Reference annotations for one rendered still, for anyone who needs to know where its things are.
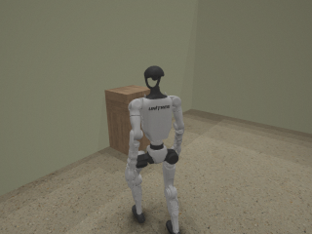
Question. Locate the right robot hand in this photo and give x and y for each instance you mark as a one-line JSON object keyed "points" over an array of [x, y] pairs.
{"points": [[176, 148]]}

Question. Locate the robot right thigh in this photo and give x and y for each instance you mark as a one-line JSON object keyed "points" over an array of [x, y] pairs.
{"points": [[169, 170]]}

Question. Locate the left robot hand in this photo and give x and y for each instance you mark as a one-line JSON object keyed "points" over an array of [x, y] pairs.
{"points": [[130, 174]]}

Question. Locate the right robot upper arm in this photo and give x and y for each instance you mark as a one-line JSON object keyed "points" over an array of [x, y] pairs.
{"points": [[177, 112]]}

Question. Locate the left robot upper arm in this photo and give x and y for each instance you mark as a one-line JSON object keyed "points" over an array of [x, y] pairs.
{"points": [[134, 107]]}

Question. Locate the left robot forearm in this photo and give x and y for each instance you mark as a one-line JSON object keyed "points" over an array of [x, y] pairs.
{"points": [[133, 151]]}

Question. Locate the right robot forearm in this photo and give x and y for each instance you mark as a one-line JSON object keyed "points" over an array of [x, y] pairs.
{"points": [[178, 136]]}

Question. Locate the cabinet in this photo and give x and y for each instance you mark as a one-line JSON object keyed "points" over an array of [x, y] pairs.
{"points": [[117, 102]]}

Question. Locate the humanoid robot head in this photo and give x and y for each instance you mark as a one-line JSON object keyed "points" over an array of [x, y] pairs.
{"points": [[155, 73]]}

